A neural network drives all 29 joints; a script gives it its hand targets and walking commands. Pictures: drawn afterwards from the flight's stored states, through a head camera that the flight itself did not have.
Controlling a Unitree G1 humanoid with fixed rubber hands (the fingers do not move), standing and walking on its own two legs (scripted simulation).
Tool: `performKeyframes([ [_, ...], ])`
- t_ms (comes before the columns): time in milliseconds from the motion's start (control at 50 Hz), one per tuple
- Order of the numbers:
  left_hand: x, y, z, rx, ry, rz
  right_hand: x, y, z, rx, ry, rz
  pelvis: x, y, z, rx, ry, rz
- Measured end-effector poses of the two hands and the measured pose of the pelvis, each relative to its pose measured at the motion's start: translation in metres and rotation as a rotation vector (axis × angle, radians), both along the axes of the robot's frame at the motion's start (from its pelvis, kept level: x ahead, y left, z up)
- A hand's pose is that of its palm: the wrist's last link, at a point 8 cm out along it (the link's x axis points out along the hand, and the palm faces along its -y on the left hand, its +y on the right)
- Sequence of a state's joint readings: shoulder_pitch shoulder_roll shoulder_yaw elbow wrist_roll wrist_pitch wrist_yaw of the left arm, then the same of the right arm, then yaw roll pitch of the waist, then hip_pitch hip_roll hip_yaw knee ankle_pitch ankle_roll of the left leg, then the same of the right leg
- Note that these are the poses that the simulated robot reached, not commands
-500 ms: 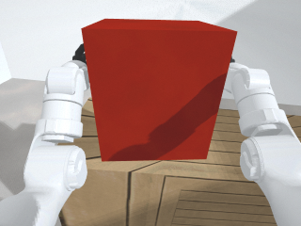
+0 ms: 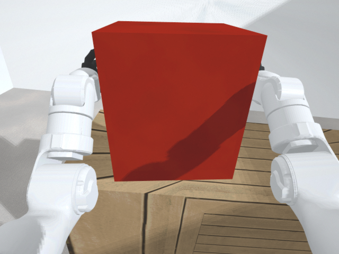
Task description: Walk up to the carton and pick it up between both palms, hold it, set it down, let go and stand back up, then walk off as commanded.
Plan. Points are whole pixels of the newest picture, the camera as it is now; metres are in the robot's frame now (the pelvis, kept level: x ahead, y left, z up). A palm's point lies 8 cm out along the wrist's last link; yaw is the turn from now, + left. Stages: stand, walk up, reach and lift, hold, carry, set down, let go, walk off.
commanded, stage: hold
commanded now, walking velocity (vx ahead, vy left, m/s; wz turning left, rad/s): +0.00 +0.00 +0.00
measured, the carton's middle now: (172, 96) +0.39 +0.00 +0.28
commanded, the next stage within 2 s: set down in 0.70 s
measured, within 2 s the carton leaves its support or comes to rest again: neither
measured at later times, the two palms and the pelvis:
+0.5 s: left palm (90, 79) +0.37 +0.18 +0.32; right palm (253, 82) +0.37 -0.17 +0.34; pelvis +0.00 +0.00 +0.00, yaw +0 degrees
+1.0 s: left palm (83, 69) +0.37 +0.19 +0.34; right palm (248, 77) +0.38 -0.16 +0.34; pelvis +0.00 +0.00 +0.00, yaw +0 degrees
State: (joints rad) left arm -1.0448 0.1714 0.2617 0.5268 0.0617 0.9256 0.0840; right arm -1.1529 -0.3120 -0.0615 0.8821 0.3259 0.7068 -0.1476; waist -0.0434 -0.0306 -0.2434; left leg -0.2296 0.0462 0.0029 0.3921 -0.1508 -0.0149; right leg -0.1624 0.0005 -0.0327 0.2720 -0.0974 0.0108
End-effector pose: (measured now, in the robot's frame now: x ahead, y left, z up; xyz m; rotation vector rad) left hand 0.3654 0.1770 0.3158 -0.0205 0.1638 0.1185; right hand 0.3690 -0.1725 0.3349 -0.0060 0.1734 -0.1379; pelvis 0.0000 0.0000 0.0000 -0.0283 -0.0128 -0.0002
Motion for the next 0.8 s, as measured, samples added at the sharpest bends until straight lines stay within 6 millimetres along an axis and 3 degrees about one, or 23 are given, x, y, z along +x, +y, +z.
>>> performKeyframes([
  [800,-0.0004,-0.0002,0.0051,0.001,-0.012,-0.002,-0.0013,-0.0003,0.003,-0.003,-0.011,-0.001,-0.0001,0.0,0.0,0.0,0.0,0.0],
])
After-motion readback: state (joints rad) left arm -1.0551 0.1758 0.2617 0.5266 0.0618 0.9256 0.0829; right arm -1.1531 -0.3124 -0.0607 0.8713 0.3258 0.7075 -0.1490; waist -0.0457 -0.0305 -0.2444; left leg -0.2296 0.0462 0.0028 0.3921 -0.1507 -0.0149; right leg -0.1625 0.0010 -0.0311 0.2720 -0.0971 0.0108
